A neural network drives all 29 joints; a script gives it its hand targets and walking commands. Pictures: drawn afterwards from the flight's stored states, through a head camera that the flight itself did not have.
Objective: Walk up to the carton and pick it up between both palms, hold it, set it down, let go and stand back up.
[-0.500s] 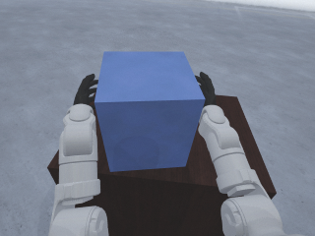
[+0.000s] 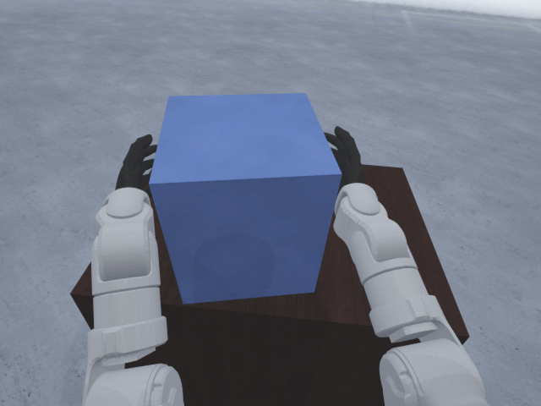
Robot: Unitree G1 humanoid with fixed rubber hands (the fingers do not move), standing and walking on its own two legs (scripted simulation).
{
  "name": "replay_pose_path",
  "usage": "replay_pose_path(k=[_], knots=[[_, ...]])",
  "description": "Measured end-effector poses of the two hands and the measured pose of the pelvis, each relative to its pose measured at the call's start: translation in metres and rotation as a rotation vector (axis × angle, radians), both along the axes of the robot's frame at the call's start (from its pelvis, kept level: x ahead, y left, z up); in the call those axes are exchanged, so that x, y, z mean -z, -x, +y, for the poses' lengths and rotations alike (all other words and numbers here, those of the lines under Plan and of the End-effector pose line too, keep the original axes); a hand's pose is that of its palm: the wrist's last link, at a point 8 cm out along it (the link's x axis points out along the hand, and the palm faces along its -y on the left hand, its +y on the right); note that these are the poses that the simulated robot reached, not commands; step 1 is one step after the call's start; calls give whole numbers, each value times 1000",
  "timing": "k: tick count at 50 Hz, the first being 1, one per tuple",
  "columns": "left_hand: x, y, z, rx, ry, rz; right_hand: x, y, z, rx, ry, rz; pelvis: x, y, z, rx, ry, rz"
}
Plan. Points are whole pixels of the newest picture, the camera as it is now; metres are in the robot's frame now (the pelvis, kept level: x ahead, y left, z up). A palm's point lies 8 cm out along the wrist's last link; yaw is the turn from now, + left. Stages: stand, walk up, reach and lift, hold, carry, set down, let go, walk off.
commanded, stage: hold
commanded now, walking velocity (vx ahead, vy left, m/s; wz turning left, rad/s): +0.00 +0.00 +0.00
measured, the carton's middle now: (244, 198) +0.38 +0.00 +0.16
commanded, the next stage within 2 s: set down in 0.38 s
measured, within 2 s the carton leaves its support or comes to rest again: neither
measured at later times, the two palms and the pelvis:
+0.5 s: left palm (129, 189) +0.36 +0.15 +0.21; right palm (345, 181) +0.35 -0.14 +0.20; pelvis -0.01 +0.00 +0.00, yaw +0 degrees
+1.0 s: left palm (147, 203) +0.40 +0.15 +0.15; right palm (337, 200) +0.38 -0.15 +0.15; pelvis +0.02 +0.01 +0.00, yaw +1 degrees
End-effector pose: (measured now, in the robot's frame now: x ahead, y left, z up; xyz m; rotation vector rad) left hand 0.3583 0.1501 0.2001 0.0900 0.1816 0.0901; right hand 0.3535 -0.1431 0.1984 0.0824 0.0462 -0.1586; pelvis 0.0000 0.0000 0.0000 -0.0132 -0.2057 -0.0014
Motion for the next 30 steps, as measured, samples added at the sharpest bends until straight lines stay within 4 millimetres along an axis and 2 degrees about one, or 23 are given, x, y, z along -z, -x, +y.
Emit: replay_pose_path(k=[8, 17, 24, 30], knots=[[-3, 2, 0, 4, -11, 3, 2, 4, 0, 7, -12, 4, 0, 7, 3, 6, -4, 2], [-16, 2, 2, 5, -15, -14, -7, 3, 3, 4, -12, -16, 0, 11, 6, 9, -5, 4], [-9, 2, 4, 6, -2, -13, -7, 3, 5, 0, 12, -18, 0, 10, 5, 6, -4, -1], [1, -4, 3, 15, -11, -32, 2, 0, 3, 10, 12, -42, 0, 7, 4, 1, -3, -1]])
